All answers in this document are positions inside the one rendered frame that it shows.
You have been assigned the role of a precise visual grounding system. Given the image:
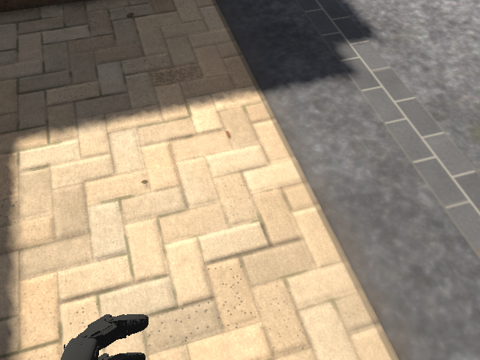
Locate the left robot hand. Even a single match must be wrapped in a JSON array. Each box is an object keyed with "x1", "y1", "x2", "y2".
[{"x1": 61, "y1": 314, "x2": 149, "y2": 360}]

